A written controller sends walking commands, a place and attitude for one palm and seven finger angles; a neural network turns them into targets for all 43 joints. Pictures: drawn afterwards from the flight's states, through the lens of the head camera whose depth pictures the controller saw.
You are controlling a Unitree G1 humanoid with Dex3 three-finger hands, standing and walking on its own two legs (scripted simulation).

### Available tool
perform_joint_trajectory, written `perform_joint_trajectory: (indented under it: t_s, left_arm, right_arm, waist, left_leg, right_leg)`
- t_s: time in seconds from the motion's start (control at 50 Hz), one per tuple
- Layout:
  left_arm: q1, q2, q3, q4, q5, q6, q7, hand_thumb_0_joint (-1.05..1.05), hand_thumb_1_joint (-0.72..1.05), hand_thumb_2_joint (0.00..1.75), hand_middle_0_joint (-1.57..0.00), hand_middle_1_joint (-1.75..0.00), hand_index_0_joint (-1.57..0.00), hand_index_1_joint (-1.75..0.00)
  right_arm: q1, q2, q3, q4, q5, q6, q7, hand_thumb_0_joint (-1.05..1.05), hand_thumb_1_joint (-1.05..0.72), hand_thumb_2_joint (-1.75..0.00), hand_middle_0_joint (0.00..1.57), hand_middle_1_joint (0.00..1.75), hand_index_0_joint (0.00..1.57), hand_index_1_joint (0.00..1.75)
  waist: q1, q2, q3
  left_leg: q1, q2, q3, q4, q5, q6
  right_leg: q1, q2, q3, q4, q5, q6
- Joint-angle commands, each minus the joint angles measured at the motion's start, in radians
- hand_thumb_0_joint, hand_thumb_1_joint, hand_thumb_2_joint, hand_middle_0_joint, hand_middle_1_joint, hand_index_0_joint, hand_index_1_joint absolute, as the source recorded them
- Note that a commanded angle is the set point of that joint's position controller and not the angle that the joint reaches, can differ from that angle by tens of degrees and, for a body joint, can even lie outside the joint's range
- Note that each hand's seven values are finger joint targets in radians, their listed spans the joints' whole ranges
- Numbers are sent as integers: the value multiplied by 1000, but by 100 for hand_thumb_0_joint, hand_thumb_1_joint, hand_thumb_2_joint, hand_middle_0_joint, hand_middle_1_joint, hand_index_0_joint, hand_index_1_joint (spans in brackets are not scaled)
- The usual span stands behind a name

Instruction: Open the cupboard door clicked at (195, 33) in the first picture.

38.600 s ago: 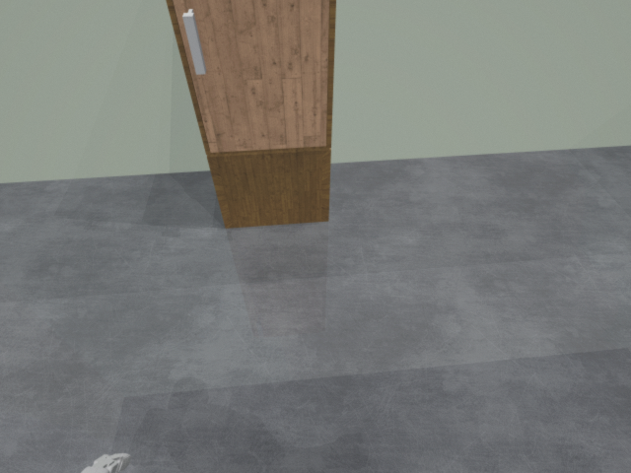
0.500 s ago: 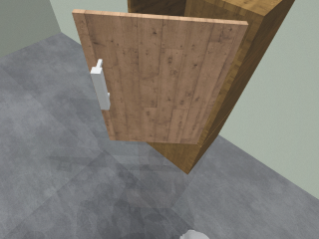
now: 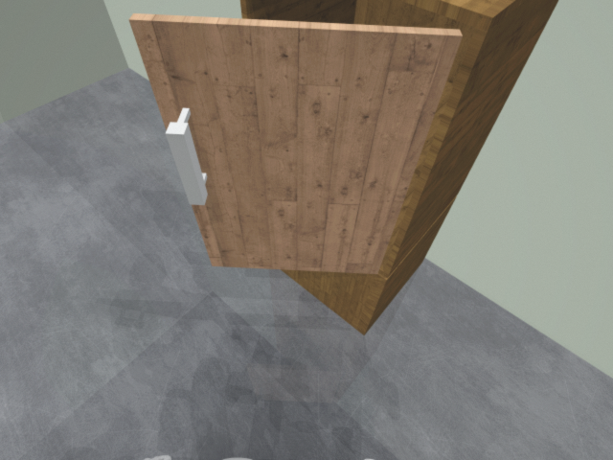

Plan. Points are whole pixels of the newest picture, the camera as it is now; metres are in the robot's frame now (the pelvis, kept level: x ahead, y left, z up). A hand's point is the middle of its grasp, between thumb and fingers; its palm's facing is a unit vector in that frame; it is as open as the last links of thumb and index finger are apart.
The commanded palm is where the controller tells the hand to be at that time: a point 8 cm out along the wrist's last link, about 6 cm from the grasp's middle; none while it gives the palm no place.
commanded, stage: come to a stop and stand still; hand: left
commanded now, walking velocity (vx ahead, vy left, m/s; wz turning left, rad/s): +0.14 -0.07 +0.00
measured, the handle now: (192, 158) +0.54 +0.24 +0.05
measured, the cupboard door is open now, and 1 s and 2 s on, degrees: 39 39 39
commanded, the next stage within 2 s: look again from close up in 0.72 s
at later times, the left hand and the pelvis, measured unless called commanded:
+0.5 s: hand out of the picture +0.02 +0.16 -0.17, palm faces +0.03 -0.98 -0.21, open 7.3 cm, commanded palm none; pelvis +0.01 -0.02 +0.00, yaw +2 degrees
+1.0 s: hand out of the picture -0.02 +0.16 -0.17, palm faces +0.04 -0.98 -0.20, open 7.3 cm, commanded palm none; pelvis -0.02 +0.00 +0.00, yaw +1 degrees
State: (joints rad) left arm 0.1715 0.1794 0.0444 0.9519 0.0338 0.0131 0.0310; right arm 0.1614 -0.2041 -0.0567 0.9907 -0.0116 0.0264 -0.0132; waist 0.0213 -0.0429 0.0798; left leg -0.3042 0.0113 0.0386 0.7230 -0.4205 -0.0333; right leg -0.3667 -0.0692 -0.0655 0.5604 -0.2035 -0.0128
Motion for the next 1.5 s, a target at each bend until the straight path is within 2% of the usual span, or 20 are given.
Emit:
perform_joint_trajectory:
  t_s: [0.0, 0.02, 0.04, 0.14, 0.22, 0.28, 0.34, 0.38, 0.5, 0.78, 0.8, 0.82, 0.86, 0.96, 1.16, 1.4, 1.42, 1.44, 1.46, 1.48]
  left_arm:
    - [19, 110, 24, -44, -15, 10, 1, 0, 90, 90, -20, -30, -20, -30]
    - [19, 59, 10, -59, -18, 12, -7, 0, 90, 90, -20, -30, -20, -30]
    - [-7, 67, 6, -55, -11, 11, -8, 0, 90, 90, -20, -30, -20, -30]
    - [57, 57, 8, 14, -8, -5, -33, 0, 90, 90, -20, -30, -20, -30]
    - [27, 37, -5, 23, -19, -13, -27, 0, 90, 90, -20, -30, -20, -30]
    - [88, 41, -3, 60, -28, -23, -19, 0, 90, 90, -20, -30, -20, -30]
    - [186, 129, 1, 127, -26, -44, -5, 0, 90, 90, -20, -30, -20, -30]
    - [161, 126, -2, 133, -26, -46, -3, 0, 90, 90, -20, -30, -20, -30]
    - [120, 80, -12, 136, -31, -38, 1, 0, 90, 90, -20, -30, -20, -30]
    - [138, 75, -18, 145, -25, -35, 2, 0, 90, 90, -20, -30, -20, -30]
    - [265, 94, -12, 193, -14, -67, 47, 0, 90, 90, -20, -30, -20, -30]
    - [240, 154, -3, 139, -14, -76, 41, 0, 90, 90, -20, -30, -20, -30]
    - [155, 122, -16, 99, -9, -71, 29, 0, 90, 90, -20, -30, -20, -30]
    - [136, 66, -29, 84, -17, -40, 14, 0, 90, 90, -20, -30, -20, -30]
    - [166, 71, -39, 99, -19, -34, 1, 0, 90, 90, -20, -30, -20, -30]
    - [147, 82, -36, 123, -22, -40, 4, 0, 90, 90, -20, -30, -20, -30]
    - [249, 95, -35, 164, -16, -51, 43, 0, 90, 90, -20, -30, -20, -30]
    - [-535, 349, 119, -1379, -214, -278, 42, 0, 88, 89, -20, -32, -20, -32]
    - [-65, 282, 112, -1138, -133, -231, 89, 0, 85, 88, -20, -33, -20, -33]
    - [219, 55, -3, -951, -164, -97, 115, 0, 83, 87, -21, -34, -21, -34]
  right_arm:
    - [227, -49, 9, 19, -12, -33, -1, 0, -90, -90, 20, 30, 20, 30]
    - [213, -115, 3, 6, -26, -34, -2, 0, -90, -90, 20, 30, 20, 30]
    - [159, -134, 6, -12, -28, -34, -3, 0, -90, -90, 20, 30, 20, 30]
    - [149, -98, 19, 6, -23, -54, -21, 0, -90, -90, 20, 30, 20, 30]
    - [223, -100, 14, 51, -25, -54, -31, 0, -90, -90, 20, 30, 20, 30]
    - [207, -93, 15, 73, -16, -48, -34, 0, -90, -90, 20, 30, 20, 30]
    - [204, -13, 34, 77, 6, -56, -23, 0, -90, -90, 20, 30, 20, 30]
    - [200, 13, 34, 98, -2, -38, -25, 0, -90, -90, 20, 30, 20, 30]
    - [217, 13, 42, 162, -5, -44, -28, 0, -90, -90, 20, 30, 20, 30]
    - [187, 6, 42, 149, -5, -39, -30, 0, -90, -90, 20, 30, 20, 30]
    - [58, -51, 33, 79, 5, -55, -19, 0, -90, -90, 20, 30, 20, 30]
    - [114, 17, 38, 25, 8, -41, -15, 0, -90, -90, 20, 30, 20, 30]
    - [172, 21, 37, 26, 10, -38, -10, 0, -90, -90, 20, 30, 20, 30]
    - [181, -26, 44, 13, -5, -51, -7, 0, -90, -90, 20, 30, 20, 30]
    - [184, -58, 52, 30, -6, -60, -9, 0, -90, -90, 20, 30, 20, 30]
    - [194, -49, 56, 90, -1, -72, -16, 0, -90, -90, 20, 30, 20, 30]
    - [87, -80, 44, 27, 13, -69, -7, 0, -90, -90, 20, 30, 20, 30]
    - [122, -244, 19, -309, 54, -220, -54, 0, -90, -90, 20, 30, 20, 30]
    - [25, -152, 40, -261, 46, -307, -92, 0, -90, -90, 20, 30, 20, 30]
    - [15, -106, 33, -253, 59, -335, -78, 0, -90, -90, 20, 30, 20, 30]
  waist:
    - [-53, 67, -95]
    - [-49, 268, -40]
    - [-51, 304, 9]
    - [-25, 183, 8]
    - [-56, 174, -48]
    - [-26, 170, -72]
    - [-12, -60, -120]
    - [-25, -179, -95]
    - [-26, 48, -34]
    - [-23, 20, 4]
    - [36, 46, -12]
    - [-20, 11, -104]
    - [-59, 22, -138]
    - [-35, 91, 32]
    - [-14, 26, 25]
    - [-17, 49, -33]
    - [28, -115, -40]
    - [-122, 100, -566]
    - [-8, 266, -522]
    - [-25, 272, -303]
  left_leg:
    - [248, 78, -76, -417, 67, 40]
    - [131, 245, -293, -521, -41, 109]
    - [14, 318, -420, -596, -130, 180]
    - [128, 231, -236, -532, 192, 181]
    - [250, 251, -203, -432, 606, 196]
    - [210, 205, -167, -341, 704, 151]
    - [8, 66, -31, -265, 212, 30]
    - [59, 42, 1, -237, 100, 14]
    - [130, 89, -34, -330, 355, 16]
    - [142, 92, -39, -374, 284, 17]
    - [43, 74, 17, -107, 242, 2]
    - [-7, 49, -36, -63, 9, 24]
    - [74, 42, -19, -115, 47, 23]
    - [24, 93, -95, -345, 130, 59]
    - [0, 88, -120, -435, 47, 77]
    - [91, 91, -83, -386, 291, 76]
    - [42, 119, -43, -182, 338, 47]
    - [282, -10, -44, -297, 387, 63]
    - [296, 15, -23, -305, 459, 58]
    - [145, 20, -48, -315, 372, 14]
  right_leg:
    - [-92, -55, 113, -88, -291, -28]
    - [-112, 29, 13, 52, -296, 19]
    - [-105, 40, 14, 166, -294, 22]
    - [-134, 33, 42, 347, -188, 18]
    - [-67, 33, 26, 179, -253, 27]
    - [111, 46, 16, -95, -90, 22]
    - [366, -146, 176, -182, 371, -39]
    - [264, -153, 197, -212, 324, -83]
    - [202, -48, 112, -186, 230, -37]
    - [170, -35, 119, -251, 88, -25]
    - [216, -117, 222, -206, 704, 43]
    - [287, -192, 284, -198, 674, -7]
    - [188, -141, 205, -215, 288, -112]
    - [70, -12, 136, -183, -170, -40]
    - [125, -10, 124, -155, -113, -27]
    - [162, -26, 124, -131, 59, -24]
    - [179, -78, 152, -155, 363, -5]
    - [252, 27, 85, -63, 255, -13]
    - [217, 61, 54, -23, 90, -37]
    - [124, 46, -1, -27, -19, -19]
